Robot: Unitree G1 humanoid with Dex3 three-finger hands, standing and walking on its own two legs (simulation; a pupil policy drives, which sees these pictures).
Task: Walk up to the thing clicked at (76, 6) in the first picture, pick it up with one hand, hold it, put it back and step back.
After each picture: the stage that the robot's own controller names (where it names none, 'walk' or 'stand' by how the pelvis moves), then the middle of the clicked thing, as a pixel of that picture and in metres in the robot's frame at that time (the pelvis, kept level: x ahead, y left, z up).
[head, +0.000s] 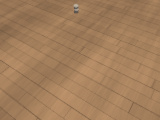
stand; (76, 8) +2.11 +0.17 -0.72
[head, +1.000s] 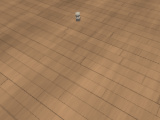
walk; (77, 16) +1.98 +0.29 -0.72
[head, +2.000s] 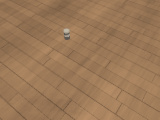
walk; (66, 34) +1.36 +0.33 -0.70
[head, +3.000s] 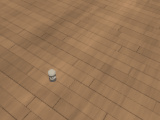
walk; (52, 75) +0.84 +0.31 -0.70
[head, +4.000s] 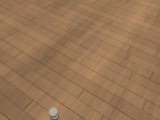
walk; (53, 114) +0.51 +0.22 -0.71
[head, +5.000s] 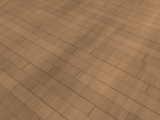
stand; out of the picture +0.34 +0.20 -0.70
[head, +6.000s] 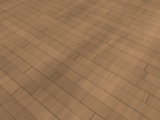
stand; out of the picture +0.34 +0.19 -0.72
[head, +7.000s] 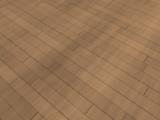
stand; out of the picture +0.35 +0.20 -0.72
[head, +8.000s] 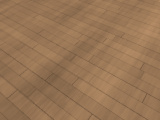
stand; out of the picture +0.32 +0.22 -0.73
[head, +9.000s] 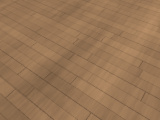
stand; out of the picture +0.31 +0.22 -0.73
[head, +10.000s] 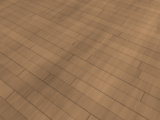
go down; out of the picture +0.31 +0.22 -0.73
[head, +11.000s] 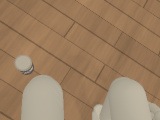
go down; (25, 65) +0.40 +0.25 -0.31
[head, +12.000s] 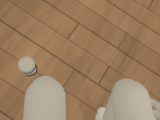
approach; (28, 67) +0.39 +0.25 -0.30
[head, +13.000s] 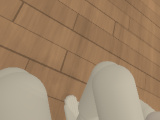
close in; out of the picture +0.37 +0.28 -0.22
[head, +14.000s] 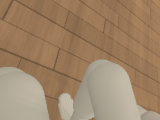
close; out of the picture +0.37 +0.29 -0.22
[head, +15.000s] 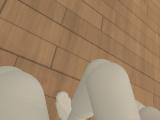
lift; out of the picture +0.36 +0.29 -0.22
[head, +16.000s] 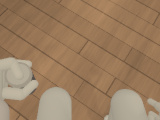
lift; (22, 80) +0.32 +0.22 -0.04
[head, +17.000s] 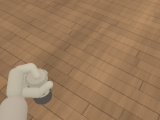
hold; (39, 87) +0.33 +0.17 +0.02
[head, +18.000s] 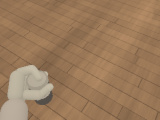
hold; (40, 88) +0.33 +0.17 +0.00
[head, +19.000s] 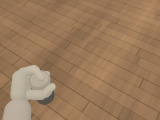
crouch; (42, 88) +0.33 +0.17 +0.00
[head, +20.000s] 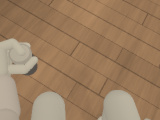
crouch; (24, 60) +0.41 +0.21 -0.09
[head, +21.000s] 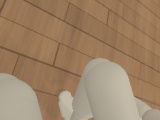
lower; out of the picture +0.39 +0.30 -0.22
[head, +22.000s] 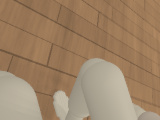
lower; out of the picture +0.39 +0.30 -0.22
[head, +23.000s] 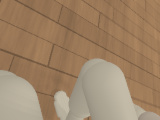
lower; out of the picture +0.39 +0.30 -0.22
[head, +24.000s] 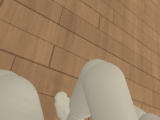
lower; out of the picture +0.38 +0.30 -0.22
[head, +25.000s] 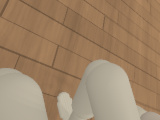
loosen; out of the picture +0.37 +0.29 -0.22
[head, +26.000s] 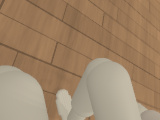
withdraw; out of the picture +0.37 +0.29 -0.22
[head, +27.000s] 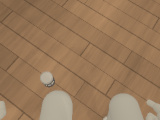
walk; (47, 79) +0.40 +0.22 -0.44
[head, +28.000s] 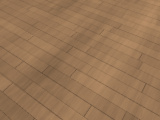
stand; out of the picture +0.34 +0.20 -0.66
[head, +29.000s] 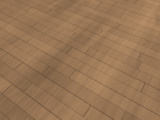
stand; out of the picture +0.34 +0.20 -0.67
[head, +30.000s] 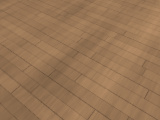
stand; out of the picture +0.35 +0.19 -0.71
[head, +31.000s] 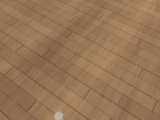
walk; (59, 118) +0.39 +0.17 -0.70
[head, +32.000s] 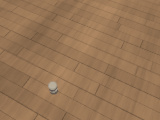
walk; (53, 88) +0.59 +0.24 -0.70
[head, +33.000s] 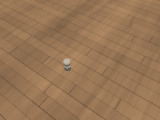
stand; (67, 64) +0.95 +0.22 -0.69
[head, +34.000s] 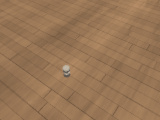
stand; (66, 71) +0.96 +0.22 -0.72
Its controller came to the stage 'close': yes
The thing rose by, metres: 0.71
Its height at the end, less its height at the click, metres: +0.00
